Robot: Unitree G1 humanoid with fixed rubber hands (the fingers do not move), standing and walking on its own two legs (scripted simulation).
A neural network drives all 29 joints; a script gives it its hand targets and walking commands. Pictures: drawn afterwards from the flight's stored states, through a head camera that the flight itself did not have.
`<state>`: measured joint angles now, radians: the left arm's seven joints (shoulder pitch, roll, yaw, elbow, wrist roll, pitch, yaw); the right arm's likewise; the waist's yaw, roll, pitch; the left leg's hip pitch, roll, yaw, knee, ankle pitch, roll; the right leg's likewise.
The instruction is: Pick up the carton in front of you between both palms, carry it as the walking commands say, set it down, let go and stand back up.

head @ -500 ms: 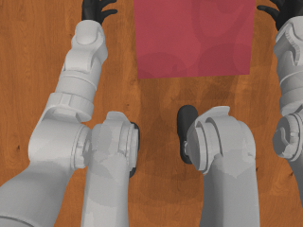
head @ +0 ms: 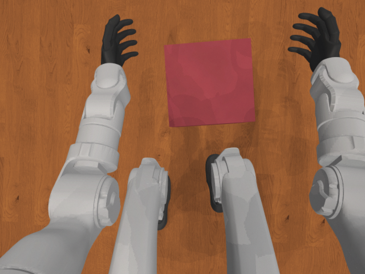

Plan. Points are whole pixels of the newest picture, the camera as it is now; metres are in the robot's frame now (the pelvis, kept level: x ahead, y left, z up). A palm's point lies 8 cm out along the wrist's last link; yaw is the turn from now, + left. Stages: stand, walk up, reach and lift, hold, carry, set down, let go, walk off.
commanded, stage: set down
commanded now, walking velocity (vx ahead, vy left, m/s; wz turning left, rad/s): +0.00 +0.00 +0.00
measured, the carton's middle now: (206, 91) +0.47 -0.09 -0.36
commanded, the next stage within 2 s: let go in 0.46 s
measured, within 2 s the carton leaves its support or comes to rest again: neither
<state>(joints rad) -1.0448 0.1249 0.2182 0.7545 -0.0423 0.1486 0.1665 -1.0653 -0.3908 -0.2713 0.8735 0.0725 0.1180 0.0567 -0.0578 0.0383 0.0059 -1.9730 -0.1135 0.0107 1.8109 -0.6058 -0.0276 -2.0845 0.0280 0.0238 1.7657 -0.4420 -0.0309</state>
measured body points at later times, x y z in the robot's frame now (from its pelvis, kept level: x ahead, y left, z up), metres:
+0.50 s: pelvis +0.03 -0.01 +0.14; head +0.31 -0.06 +0.49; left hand +0.52 +0.10 +0.03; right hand +0.48 -0.31 +0.03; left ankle +0.08 +0.12 -0.45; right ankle +0.12 -0.10 -0.45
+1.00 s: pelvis +0.10 -0.01 +0.25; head +0.26 -0.04 +0.67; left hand +0.40 +0.17 +0.15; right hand +0.35 -0.28 +0.15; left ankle +0.08 +0.12 -0.45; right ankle +0.12 -0.10 -0.45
